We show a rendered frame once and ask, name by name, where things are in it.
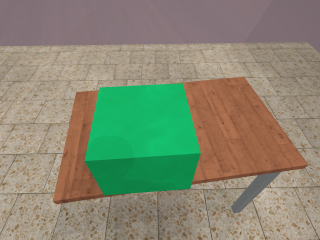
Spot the carton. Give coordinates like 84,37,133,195
84,83,201,196

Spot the table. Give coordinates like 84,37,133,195
53,76,309,213

